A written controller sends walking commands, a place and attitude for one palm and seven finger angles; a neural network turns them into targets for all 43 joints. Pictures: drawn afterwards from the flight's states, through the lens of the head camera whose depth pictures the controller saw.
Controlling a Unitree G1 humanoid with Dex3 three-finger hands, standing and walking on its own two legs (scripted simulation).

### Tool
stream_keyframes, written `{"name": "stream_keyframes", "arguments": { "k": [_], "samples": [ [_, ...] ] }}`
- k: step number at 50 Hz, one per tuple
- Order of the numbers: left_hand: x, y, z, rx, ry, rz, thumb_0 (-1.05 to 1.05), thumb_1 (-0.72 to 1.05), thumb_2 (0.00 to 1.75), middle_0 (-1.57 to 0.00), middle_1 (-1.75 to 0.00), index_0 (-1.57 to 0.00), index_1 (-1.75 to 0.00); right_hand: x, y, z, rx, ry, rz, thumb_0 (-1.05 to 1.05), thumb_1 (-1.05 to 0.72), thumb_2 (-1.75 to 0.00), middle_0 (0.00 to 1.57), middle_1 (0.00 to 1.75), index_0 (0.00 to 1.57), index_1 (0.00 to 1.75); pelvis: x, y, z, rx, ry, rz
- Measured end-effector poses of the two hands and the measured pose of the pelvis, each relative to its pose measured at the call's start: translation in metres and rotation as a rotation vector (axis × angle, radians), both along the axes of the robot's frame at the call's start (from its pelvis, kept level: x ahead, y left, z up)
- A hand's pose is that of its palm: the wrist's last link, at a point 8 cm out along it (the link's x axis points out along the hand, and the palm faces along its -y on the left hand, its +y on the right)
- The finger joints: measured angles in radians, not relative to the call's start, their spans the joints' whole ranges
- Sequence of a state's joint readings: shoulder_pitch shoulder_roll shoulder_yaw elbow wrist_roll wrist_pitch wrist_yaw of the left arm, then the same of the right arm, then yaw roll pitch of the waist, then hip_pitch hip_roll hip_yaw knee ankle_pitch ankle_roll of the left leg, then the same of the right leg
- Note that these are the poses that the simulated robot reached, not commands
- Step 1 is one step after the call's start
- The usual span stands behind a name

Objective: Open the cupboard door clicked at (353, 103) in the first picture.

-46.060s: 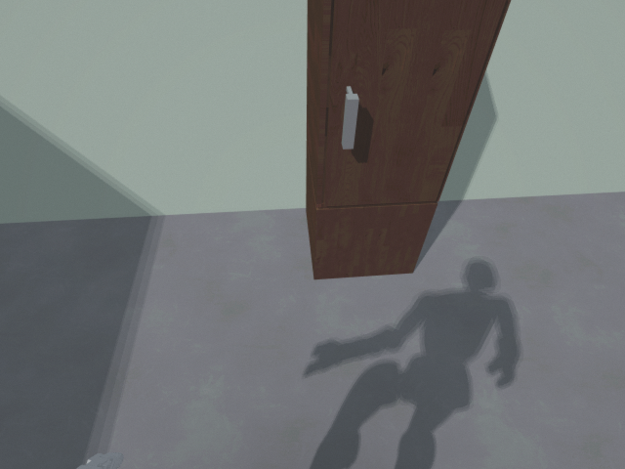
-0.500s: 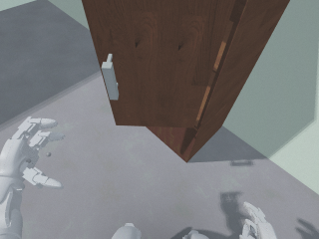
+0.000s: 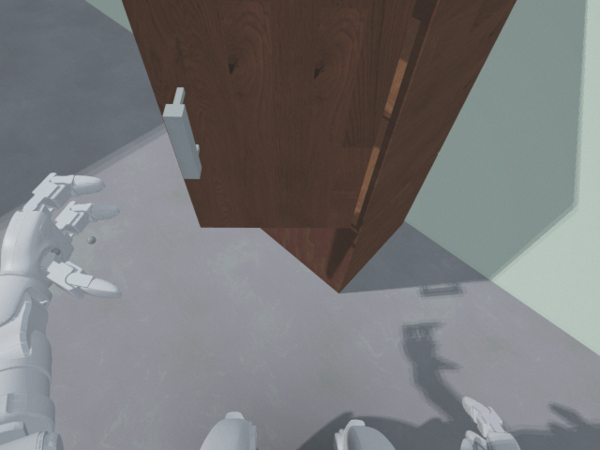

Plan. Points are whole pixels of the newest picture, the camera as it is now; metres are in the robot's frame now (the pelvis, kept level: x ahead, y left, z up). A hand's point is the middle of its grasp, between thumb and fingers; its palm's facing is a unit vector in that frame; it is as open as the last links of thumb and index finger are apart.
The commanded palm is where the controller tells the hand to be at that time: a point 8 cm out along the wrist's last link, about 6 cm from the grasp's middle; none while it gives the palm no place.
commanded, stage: move the hooked fingers beside the handle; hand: left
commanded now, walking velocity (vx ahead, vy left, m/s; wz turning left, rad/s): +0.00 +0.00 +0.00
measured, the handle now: (186, 134) +0.57 +0.20 +0.04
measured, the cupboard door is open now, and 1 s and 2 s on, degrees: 44 44 44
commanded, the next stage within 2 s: slide the fingers in behind the handle in 1.98 s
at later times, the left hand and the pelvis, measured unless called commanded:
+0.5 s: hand (108, 202) +0.42 +0.27 +0.06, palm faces +0.02 -1.00 -0.01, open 14.0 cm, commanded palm +0.40 +0.32 +0.06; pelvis +0.00 +0.01 -0.01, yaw -1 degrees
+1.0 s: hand (128, 163) +0.49 +0.26 +0.06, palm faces +0.02 -1.00 -0.01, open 14.0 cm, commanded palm +0.48 +0.31 +0.05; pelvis -0.01 +0.02 -0.02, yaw -2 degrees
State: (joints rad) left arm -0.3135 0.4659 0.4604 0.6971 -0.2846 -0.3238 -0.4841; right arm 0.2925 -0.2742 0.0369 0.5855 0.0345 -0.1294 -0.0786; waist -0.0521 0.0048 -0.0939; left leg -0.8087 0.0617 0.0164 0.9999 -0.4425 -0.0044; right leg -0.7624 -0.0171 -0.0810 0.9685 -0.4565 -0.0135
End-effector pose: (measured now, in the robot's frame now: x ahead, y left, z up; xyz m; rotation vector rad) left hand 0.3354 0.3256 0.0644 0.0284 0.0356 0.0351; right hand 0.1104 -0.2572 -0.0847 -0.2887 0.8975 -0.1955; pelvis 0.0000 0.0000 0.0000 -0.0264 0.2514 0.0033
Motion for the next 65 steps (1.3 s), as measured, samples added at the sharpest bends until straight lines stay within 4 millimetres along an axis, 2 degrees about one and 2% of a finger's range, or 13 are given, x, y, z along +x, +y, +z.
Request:
{"name": "stream_keyframes", "arguments": {
  "k": [10, 29, 41, 53, 65],
  "samples": [
    [0.018, 0.005, -0.004, -0.009, -0.003, 0.000, -0.01, -0.50, 0.30, -0.30, -1.20, -0.30, -1.20, -0.030, -0.005, -0.006, -0.010, 0.116, -0.053, 0.01, -0.90, -0.90, 0.20, 0.30, 0.20, 0.30, 0.004, 0.004, -0.001, -0.003, 0.023, -0.009],
    [0.071, -0.004, -0.003, -0.019, -0.026, -0.015, -0.01, -0.50, 0.30, -0.30, -1.20, -0.30, -1.20, -0.052, 0.009, -0.015, -0.006, 0.204, -0.084, 0.01, -0.90, -0.90, 0.20, 0.30, 0.20, 0.30, -0.003, 0.016, -0.008, -0.016, 0.061, -0.017],
    [0.106, -0.006, -0.007, -0.014, -0.018, -0.009, -0.01, -0.50, 0.30, -0.30, -1.20, -0.30, -1.20, -0.089, 0.009, -0.023, -0.027, 0.332, -0.124, 0.00, -0.90, -0.90, 0.20, 0.30, 0.20, 0.30, -0.008, 0.018, -0.016, -0.025, 0.098, -0.017],
    [0.142, -0.007, -0.007, -0.019, -0.006, -0.010, -0.01, -0.50, 0.30, -0.30, -1.20, -0.30, -1.20, -0.126, 0.007, -0.022, -0.042, 0.453, -0.183, 0.00, -0.90, -0.90, 0.20, 0.30, 0.20, 0.30, -0.006, 0.019, -0.021, -0.034, 0.141, -0.027],
    [0.175, -0.012, -0.008, -0.014, -0.002, -0.020, -0.01, -0.50, 0.30, -0.30, -1.20, -0.30, -1.20, -0.141, 0.014, -0.022, -0.035, 0.523, -0.211, 0.00, -0.90, -0.90, 0.20, 0.30, 0.20, 0.30, -0.003, 0.021, -0.025, -0.043, 0.187, -0.033]
  ]
}}
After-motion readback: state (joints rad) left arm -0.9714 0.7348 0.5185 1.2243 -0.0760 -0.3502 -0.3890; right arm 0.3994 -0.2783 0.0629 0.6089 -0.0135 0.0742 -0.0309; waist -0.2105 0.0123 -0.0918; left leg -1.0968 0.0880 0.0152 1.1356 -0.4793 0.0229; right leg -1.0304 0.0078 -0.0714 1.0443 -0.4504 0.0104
